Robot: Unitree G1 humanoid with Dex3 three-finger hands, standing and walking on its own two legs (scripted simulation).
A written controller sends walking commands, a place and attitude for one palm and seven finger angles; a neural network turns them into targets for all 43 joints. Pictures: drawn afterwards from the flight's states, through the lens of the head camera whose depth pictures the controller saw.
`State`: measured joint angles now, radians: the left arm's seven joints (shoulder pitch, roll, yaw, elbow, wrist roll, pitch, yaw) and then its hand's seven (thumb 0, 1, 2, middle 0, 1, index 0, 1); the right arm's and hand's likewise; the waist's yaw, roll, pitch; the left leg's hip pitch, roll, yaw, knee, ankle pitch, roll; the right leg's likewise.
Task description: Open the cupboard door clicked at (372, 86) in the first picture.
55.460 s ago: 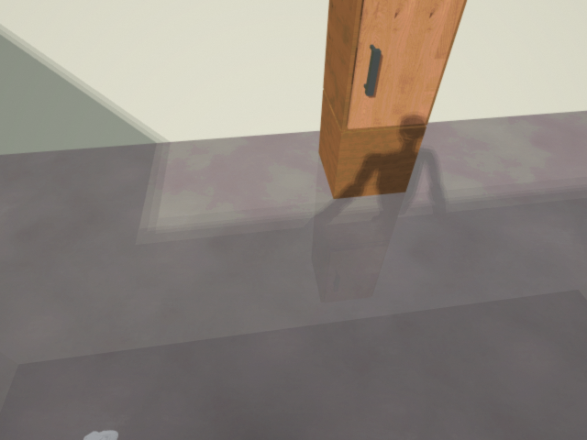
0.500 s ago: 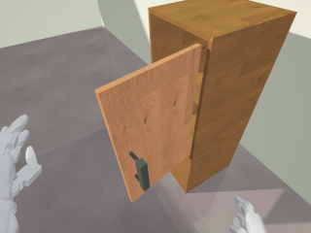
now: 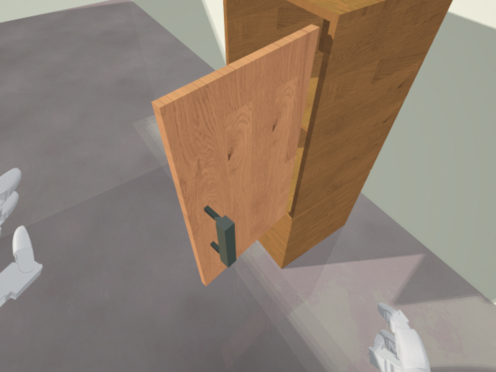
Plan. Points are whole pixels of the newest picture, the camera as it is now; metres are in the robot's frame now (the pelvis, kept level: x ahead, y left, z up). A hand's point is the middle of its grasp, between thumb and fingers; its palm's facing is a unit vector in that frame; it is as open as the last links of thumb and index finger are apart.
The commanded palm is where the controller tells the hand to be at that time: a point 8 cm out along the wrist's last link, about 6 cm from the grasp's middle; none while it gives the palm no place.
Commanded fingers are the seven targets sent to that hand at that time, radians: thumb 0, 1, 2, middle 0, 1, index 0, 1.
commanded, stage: step back with the hand held close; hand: left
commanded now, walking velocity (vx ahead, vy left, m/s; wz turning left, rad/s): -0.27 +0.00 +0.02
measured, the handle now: (219, 236) +0.39 +0.09 -0.09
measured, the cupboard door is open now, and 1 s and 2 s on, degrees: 100 100 100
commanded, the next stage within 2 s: stop stepping back and stand still in 0.66 s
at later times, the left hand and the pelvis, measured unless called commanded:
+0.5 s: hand out of the picture +0.13 +0.28 +0.17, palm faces +0.45 -0.74 -0.50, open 7.4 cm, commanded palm +0.05 +0.31 +0.18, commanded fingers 0.00 0.90 0.90 -0.20 -0.30 -0.20 -0.30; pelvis -0.07 +0.00 -0.01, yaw +4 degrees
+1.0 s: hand out of the picture +0.07 +0.26 +0.16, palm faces +0.43 -0.78 -0.46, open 7.4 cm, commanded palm +0.03 +0.29 +0.18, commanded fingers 0.00 0.90 0.90 -0.20 -0.30 -0.20 -0.30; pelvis -0.11 -0.01 -0.01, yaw +0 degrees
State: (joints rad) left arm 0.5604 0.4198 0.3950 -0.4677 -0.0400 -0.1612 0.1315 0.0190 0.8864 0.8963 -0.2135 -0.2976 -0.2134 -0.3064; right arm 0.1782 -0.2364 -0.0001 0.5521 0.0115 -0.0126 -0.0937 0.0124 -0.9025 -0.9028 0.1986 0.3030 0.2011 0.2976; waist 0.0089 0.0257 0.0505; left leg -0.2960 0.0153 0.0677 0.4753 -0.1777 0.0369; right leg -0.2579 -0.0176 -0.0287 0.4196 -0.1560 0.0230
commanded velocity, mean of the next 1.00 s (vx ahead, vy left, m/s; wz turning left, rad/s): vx -0.23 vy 0.01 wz -0.01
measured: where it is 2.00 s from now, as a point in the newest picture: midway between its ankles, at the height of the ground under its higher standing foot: outside the picture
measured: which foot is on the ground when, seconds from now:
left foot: down 0.00-0.88, up 0.90-0.96, down 0.98-1.00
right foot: down 0.00-0.38, up 0.40-0.62, down 0.64-1.00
